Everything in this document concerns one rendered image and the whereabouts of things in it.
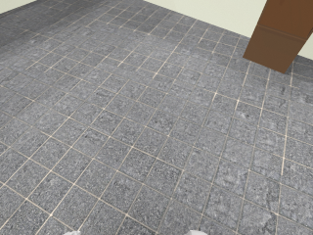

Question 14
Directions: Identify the cupboard door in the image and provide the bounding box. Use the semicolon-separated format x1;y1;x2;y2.
260;0;313;38

